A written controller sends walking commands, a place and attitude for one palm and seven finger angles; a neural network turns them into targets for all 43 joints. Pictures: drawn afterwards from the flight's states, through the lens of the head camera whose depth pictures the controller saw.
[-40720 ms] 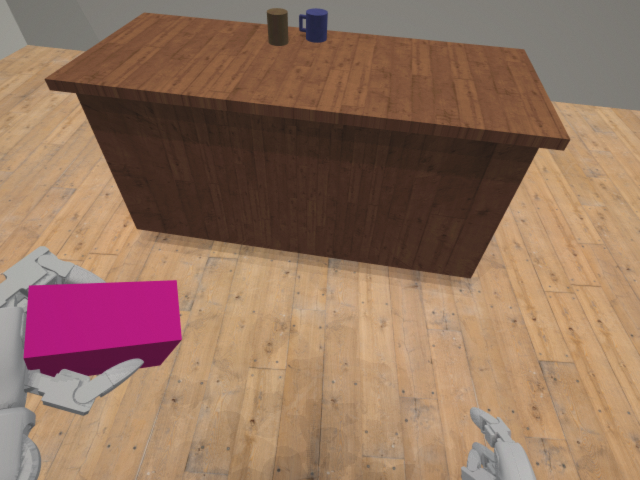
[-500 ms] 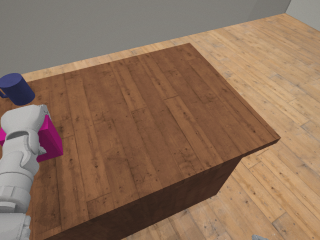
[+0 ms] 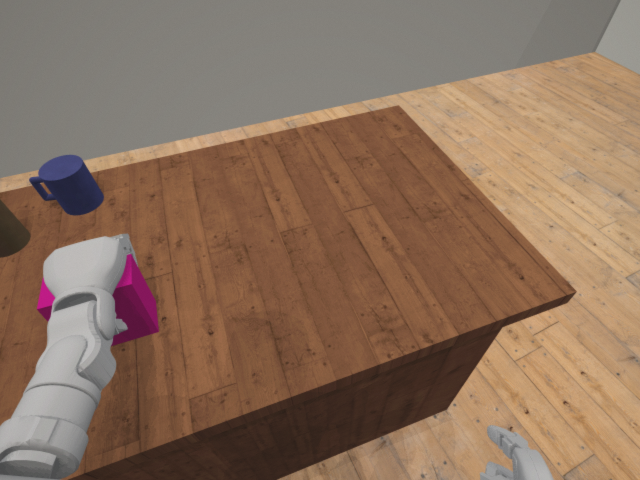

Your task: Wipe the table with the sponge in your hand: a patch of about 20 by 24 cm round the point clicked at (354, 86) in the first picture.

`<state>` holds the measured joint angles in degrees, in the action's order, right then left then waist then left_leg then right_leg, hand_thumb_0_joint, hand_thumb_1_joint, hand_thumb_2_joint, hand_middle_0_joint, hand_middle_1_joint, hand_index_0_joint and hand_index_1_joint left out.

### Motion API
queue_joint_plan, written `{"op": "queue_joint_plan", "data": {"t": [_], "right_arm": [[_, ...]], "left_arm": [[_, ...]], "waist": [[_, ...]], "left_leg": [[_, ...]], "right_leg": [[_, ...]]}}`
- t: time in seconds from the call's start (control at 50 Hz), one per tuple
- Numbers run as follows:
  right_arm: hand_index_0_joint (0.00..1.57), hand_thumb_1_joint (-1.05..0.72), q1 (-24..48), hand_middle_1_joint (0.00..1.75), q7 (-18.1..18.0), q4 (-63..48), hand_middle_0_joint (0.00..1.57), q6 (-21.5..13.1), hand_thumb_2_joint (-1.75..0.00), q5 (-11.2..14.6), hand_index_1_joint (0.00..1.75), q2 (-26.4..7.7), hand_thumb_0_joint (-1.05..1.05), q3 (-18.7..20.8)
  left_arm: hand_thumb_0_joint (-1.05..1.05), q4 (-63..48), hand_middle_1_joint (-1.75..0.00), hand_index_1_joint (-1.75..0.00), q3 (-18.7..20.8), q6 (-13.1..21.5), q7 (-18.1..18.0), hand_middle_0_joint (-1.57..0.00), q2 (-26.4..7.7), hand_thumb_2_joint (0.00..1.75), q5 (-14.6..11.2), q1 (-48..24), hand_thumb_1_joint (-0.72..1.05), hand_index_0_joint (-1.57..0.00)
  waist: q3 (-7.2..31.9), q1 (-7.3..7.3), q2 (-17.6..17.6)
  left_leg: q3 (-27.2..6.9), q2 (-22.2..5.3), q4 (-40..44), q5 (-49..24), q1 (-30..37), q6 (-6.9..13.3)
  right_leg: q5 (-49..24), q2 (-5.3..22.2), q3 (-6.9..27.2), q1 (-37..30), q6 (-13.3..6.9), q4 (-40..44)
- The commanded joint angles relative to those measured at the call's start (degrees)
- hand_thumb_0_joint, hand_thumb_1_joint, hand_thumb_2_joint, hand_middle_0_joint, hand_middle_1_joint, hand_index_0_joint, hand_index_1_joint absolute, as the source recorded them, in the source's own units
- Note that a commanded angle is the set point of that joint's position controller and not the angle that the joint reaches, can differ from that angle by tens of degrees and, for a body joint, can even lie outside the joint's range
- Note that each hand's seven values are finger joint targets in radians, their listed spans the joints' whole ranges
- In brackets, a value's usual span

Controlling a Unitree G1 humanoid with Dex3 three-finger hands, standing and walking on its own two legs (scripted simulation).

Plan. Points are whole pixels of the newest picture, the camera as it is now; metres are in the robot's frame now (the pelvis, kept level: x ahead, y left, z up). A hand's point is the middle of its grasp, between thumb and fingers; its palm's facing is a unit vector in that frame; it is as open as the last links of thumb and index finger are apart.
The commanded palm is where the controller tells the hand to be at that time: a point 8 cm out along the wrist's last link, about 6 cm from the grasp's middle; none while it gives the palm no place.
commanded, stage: wipe back along the first lane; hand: left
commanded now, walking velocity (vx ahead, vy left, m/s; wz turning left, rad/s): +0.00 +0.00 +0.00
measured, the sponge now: (109, 312) +0.31 +0.34 +0.01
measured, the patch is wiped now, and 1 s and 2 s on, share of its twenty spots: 0.95 0.95 0.95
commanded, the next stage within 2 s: lift the sponge slowly off the table in 0.80 s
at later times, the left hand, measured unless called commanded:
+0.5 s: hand (110, 322) +0.28 +0.30 +0.05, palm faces -0.04 -0.05 -1.00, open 10.0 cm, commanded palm +0.24 +0.29 +0.08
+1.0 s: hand (103, 366) +0.22 +0.28 +0.05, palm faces -0.02 -0.07 -1.00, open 10.0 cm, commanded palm +0.19 +0.27 +0.09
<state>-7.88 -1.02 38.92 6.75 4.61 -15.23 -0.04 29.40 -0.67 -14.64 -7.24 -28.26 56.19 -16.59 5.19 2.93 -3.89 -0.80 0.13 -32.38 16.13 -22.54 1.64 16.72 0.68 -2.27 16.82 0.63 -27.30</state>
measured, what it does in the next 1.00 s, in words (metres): stands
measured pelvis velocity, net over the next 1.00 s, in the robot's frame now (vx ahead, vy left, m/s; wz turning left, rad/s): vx -0.01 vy -0.02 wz -0.01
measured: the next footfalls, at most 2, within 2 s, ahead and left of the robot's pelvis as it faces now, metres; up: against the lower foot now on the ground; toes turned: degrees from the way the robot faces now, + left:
none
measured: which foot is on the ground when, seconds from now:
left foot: down 0.00-1.00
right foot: down 0.00-1.00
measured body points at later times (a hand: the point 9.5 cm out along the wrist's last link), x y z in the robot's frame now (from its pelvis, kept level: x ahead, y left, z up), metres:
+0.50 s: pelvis +0.01 -0.01 +0.00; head +0.02 -0.04 +0.45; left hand +0.28 +0.30 +0.10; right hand +0.21 -0.25 -0.10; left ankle +0.00 +0.10 -0.73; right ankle -0.04 -0.14 -0.73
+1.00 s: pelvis -0.01 -0.02 +0.00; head -0.02 -0.05 +0.45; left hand +0.22 +0.28 +0.10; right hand +0.21 -0.23 -0.09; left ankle +0.00 +0.10 -0.73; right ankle -0.04 -0.14 -0.73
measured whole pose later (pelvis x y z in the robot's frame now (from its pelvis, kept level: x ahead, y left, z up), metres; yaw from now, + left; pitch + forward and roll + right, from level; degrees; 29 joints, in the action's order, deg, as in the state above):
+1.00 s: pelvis -0.01 -0.02 +0.00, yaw -1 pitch +1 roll -1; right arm -3.9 -1.7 38.8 3.8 3.6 -14.6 -0.8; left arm 4.2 -2.4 -18.5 -7.4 -25.0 54.2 7.0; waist 3.2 5.6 -5.2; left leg -0.4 -0.7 -30.4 15.2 -15.7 0.4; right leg 16.7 -0.1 -1.7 11.4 -0.2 -27.5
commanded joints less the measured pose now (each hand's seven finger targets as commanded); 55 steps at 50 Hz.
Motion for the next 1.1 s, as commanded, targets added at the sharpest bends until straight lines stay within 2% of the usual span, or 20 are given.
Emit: {"op": "queue_joint_plan", "data": {"t": [0.0,0.1,0.14,0.16,0.18,0.32,0.36,0.5,0.64,0.72,0.76,0.8,0.84,0.86,0.9,0.96,0.98,1.04,1.06,1.08], "right_arm": [[0.2,-0.9,5.4,0.3,-0.9,-7.4,0.2,-2.6,-0.9,-0.3,0.3,-7.8,0.0,2.4],[0.2,-0.9,6.2,0.3,-0.8,-8.0,0.2,-3.3,-0.9,-0.5,0.3,-7.6,0.0,2.3],[0.2,-0.9,6.8,0.3,-0.6,-8.3,0.2,-3.4,-0.9,-0.5,0.3,-7.5,0.0,2.2],[0.2,-0.9,6.9,0.3,-0.6,-7.8,0.2,-3.5,-0.9,-0.6,0.3,-7.8,0.0,2.3],[0.2,-0.9,6.9,0.3,-0.6,-8.4,0.2,-3.6,-0.9,-0.7,0.3,-7.7,0.0,2.3],[0.2,-0.9,8.7,0.3,-0.4,-8.5,0.2,-4.4,-0.9,-0.7,0.3,-7.5,0.0,2.1],[0.2,-0.9,9.5,0.3,-0.3,-8.7,0.2,-4.6,-0.9,-0.8,0.3,-7.5,0.0,2.2],[0.2,-0.9,10.2,0.3,-0.1,-9.4,0.2,-5.3,-0.9,-0.8,0.3,-6.8,0.0,2.2],[0.2,-0.9,12.1,0.3,-0.7,-9.2,0.2,-5.4,-0.9,-0.9,0.3,-6.7,0.0,1.9],[0.2,-0.9,12.9,0.3,-0.7,-9.6,0.2,-5.8,-0.9,-0.9,0.3,-6.2,0.0,1.8],[0.2,-0.9,13.4,0.3,-0.8,-9.3,0.2,-5.9,-0.9,-1.1,0.3,-6.4,0.0,1.8],[0.2,-0.9,13.6,0.3,-0.6,-10.0,0.2,-6.1,-0.9,-0.9,0.3,-5.8,0.0,1.6],[0.2,-0.9,13.9,0.3,-0.8,-9.7,0.2,-6.0,-0.9,-1.0,0.3,-6.0,0.0,1.6],[0.2,-0.9,14.2,0.3,-0.9,-9.3,0.2,-6.0,-0.9,-1.2,0.3,-6.3,0.0,1.7],[0.2,-0.9,14.1,0.3,-1.2,-9.5,0.2,-6.1,-0.9,-1.1,0.3,-5.9,0.0,1.6],[0.2,-0.9,15.0,0.3,-1.7,-9.0,0.2,-6.0,-0.9,-1.3,0.3,-6.3,0.0,1.5],[0.2,-0.9,14.7,0.3,-1.9,-9.4,0.2,-6.2,-0.9,-1.3,0.3,-6.0,0.0,1.5],[0.2,-0.9,14.8,0.3,-2.2,-8.7,0.2,-6.5,-0.9,-1.4,0.3,-6.0,0.0,1.4],[0.2,-0.9,15.0,0.3,-2.4,-8.3,0.2,-6.4,-0.9,-1.4,0.3,-6.3,0.0,1.4],[0.2,-0.9,15.1,0.3,-2.6,-8.8,0.2,-6.7,-0.9,-1.4,0.3,-6.0,0.0,1.3]], "left_arm": [[0.0,-6.1,-1.6,-1.6,-0.1,-0.2,1.3,-1.2,-8.3,1.3,0.6,-9.0,0.1,-1.2],[0.0,-9.4,-1.6,-1.6,0.5,0.1,1.6,-1.2,-7.8,1.3,0.0,-3.7,0.1,-1.2],[0.0,-10.6,-1.6,-1.6,0.0,-0.1,1.8,-1.2,-6.6,1.3,-0.5,-1.1,0.1,-1.2],[0.0,-11.6,-1.6,-1.6,2.7,0.2,1.6,-1.2,-8.9,1.3,-0.8,-0.9,0.1,-1.2],[0.0,-12.5,-1.6,-1.6,0.6,0.0,1.7,-1.2,-6.7,1.3,-0.9,0.5,0.1,-1.2],[0.0,-17.3,-1.6,-1.6,3.6,-1.2,1.5,-1.2,-8.6,1.3,-2.1,8.7,0.1,-1.2],[0.0,-20.4,-1.6,-1.6,3.9,-1.3,1.4,-1.2,-8.2,1.3,-2.5,10.2,0.1,-1.2],[0.0,-24.2,-1.6,-1.6,3.3,-2.4,1.0,-1.2,-6.6,1.3,-3.0,17.2,0.1,-1.2],[0.0,-25.8,-1.6,-1.6,2.2,-3.7,0.6,-1.2,-5.5,1.3,-2.8,17.5,0.1,-1.2],[0.0,-27.5,-1.6,-1.6,1.4,-3.8,0.5,-1.2,-4.3,1.3,-2.7,19.7,0.1,-1.2],[0.0,-28.6,-1.6,-1.6,3.5,-3.5,0.3,-1.2,-6.1,1.3,-2.9,20.5,0.1,-1.2],[0.0,-29.5,-1.6,-1.6,1.1,-3.7,0.4,-1.2,-3.4,1.3,-3.0,22.9,0.1,-1.2],[0.0,-29.6,-1.6,-1.6,0.9,-4.1,0.5,-1.2,-3.6,1.3,-2.9,21.6,0.1,-1.2],[0.0,-30.4,-1.6,-1.6,3.0,-3.9,0.2,-1.2,-5.5,1.3,-3.0,20.7,0.1,-1.2],[0.0,-30.3,-1.6,-1.6,1.9,-4.1,0.1,-1.2,-4.7,1.3,-2.8,19.8,0.1,-1.2],[0.0,-31.9,-1.6,-1.6,4.1,-4.1,0.0,-1.2,-7.8,1.3,-2.4,16.2,0.1,-1.2],[0.0,-31.6,-1.6,-1.6,2.4,-4.4,0.0,-1.2,-6.1,1.3,-2.4,15.7,0.1,-1.2],[0.0,-30.6,-1.6,-1.6,3.4,-4.0,0.4,-1.2,-7.5,1.3,-2.2,15.2,0.1,-1.2],[0.0,-31.7,-1.6,-1.6,5.2,-3.7,0.2,-1.2,-9.8,1.3,-2.2,13.1,0.1,-1.2],[0.0,-32.2,-1.6,-1.6,3.0,-3.7,0.4,-1.2,-7.8,1.3,-1.8,11.1,0.1,-1.2]], "waist": [[9.4,-0.36,1.7],[11.7,0.41,2.7],[11.0,0.51,3.6],[11.1,0.72,3.8],[11.3,0.81,3.5],[9.8,1.74,5.1],[9.6,1.92,3.5],[8.0,2.48,4.3],[5.0,2.46,5.7],[5.3,3.13,3.7],[5.8,3.42,3.8],[4.9,3.36,4.0],[4.0,3.06,4.3],[4.1,3.21,4.1],[3.6,3.09,4.2],[3.7,3.33,2.6],[4.0,3.42,2.2],[3.0,3.22,2.6],[3.2,3.27,1.6],[4.0,3.21,1.5]], "left_leg": [[-2.2,0.6,3.8,-15.9,10.5,0.9],[-1.8,0.8,3.1,-18.9,11.2,1.0],[-1.4,0.9,2.9,-19.8,11.0,1.0],[-1.7,0.8,3.0,-20.6,10.9,0.9],[-1.4,1.1,2.6,-21.2,11.3,1.1],[-0.8,1.4,2.7,-22.2,10.6,0.9],[-0.7,1.3,2.8,-22.5,11.1,0.9],[-0.7,1.2,3.2,-21.1,10.7,0.9],[-0.8,1.4,4.2,-16.6,10.3,0.8],[-1.1,1.4,4.6,-16.0,11.1,0.8],[-1.2,1.4,4.5,-15.7,11.3,0.8],[-1.1,1.5,4.5,-15.2,10.9,0.8],[-1.2,1.3,5.0,-13.8,10.6,0.8],[-1.5,1.3,5.2,-13.3,10.8,0.7],[-1.2,1.3,5.3,-12.3,10.9,0.9],[-1.7,1.4,6.1,-11.5,11.6,0.8],[-1.5,1.6,6.0,-11.4,12.0,1.0],[-1.4,1.6,6.2,-10.9,12.0,1.0],[-1.7,1.5,6.9,-10.2,12.4,0.9],[-1.5,1.7,6.6,-10.4,12.9,1.1]], "right_leg": [[-12.9,-3.5,-1.0,-0.3,-4.8,2.4],[-17.9,-3.3,-0.5,-3.1,-4.6,1.9],[-20.3,-3.2,-0.3,-3.8,-4.4,1.8],[-21.2,-3.3,0.0,-4.5,-4.6,1.6],[-22.3,-3.3,-0.5,-4.7,-4.4,1.7],[-27.5,-2.6,0.4,-7.2,-3.9,1.1],[-28.0,-2.6,1.1,-7.4,-4.1,1.1],[-26.3,-2.6,0.7,-7.5,-3.9,1.0],[-20.6,-2.8,1.1,-5.8,-3.8,2.3],[-18.9,-3.0,1.0,-5.9,-4.1,2.6],[-18.9,-3.1,2.1,-6.4,-4.2,2.6],[-18.2,-3.0,1.4,-6.1,-4.0,2.5],[-16.2,-3.1,1.7,-5.4,-4.0,3.0],[-15.3,-3.3,2.3,-5.5,-4.2,3.2],[-13.5,-3.2,1.6,-5.0,-4.0,3.5],[-11.4,-3.4,2.5,-5.1,-4.3,4.1],[-11.1,-3.4,1.5,-5.2,-4.2,4.4],[-10.4,-3.2,2.1,-5.1,-4.1,4.9],[-8.8,-3.4,2.7,-5.2,-4.4,5.3],[-8.9,-3.4,1.7,-5.3,-4.2,5.4]]}}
